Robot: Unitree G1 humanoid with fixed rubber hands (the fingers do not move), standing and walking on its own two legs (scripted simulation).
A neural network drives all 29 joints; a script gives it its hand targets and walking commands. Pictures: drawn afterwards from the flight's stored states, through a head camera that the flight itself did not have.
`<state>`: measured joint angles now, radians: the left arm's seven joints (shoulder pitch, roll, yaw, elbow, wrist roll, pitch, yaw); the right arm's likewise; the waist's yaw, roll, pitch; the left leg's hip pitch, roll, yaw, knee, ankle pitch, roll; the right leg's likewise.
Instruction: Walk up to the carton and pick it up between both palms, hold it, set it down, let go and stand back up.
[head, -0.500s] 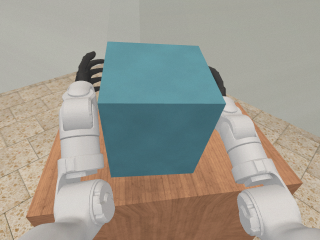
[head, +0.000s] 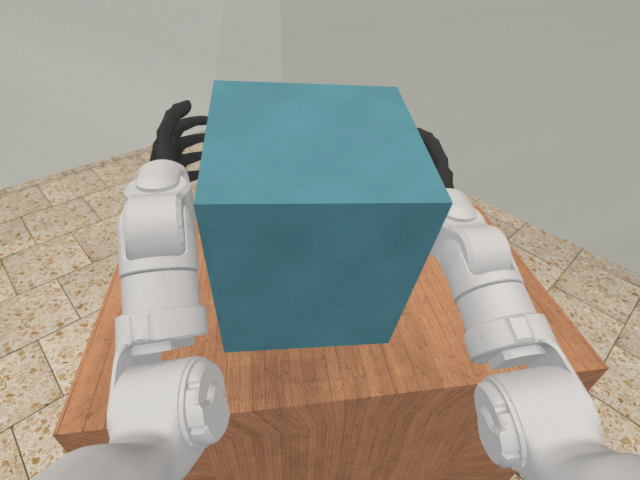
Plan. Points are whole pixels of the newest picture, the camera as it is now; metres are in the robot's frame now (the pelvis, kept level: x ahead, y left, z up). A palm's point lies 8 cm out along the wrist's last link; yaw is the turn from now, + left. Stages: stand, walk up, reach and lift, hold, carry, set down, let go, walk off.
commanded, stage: hold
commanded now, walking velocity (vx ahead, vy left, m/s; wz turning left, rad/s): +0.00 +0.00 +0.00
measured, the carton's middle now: (308, 222) +0.35 +0.01 +0.19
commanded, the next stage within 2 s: none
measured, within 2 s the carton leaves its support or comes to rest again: neither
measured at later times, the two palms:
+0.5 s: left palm (172, 178) +0.36 +0.16 +0.25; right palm (434, 199) +0.36 -0.14 +0.22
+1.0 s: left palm (170, 172) +0.37 +0.16 +0.26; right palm (433, 197) +0.36 -0.14 +0.22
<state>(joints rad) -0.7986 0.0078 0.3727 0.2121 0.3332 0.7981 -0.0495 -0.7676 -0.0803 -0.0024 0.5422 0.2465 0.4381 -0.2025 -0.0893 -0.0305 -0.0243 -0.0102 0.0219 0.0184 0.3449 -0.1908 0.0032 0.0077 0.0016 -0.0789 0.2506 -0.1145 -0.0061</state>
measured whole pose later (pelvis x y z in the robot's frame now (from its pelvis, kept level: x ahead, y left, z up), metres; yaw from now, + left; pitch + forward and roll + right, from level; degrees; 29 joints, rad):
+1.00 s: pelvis +0.00 +0.00 +0.00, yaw +1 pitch -9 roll -1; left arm -0.81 0.01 0.38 0.23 0.35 0.80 -0.06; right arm -0.77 -0.07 -0.01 0.58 0.24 0.43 -0.20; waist -0.10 -0.04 -0.01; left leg 0.01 0.02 0.01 0.33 -0.18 0.00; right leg 0.03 0.00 -0.09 0.24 -0.11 0.00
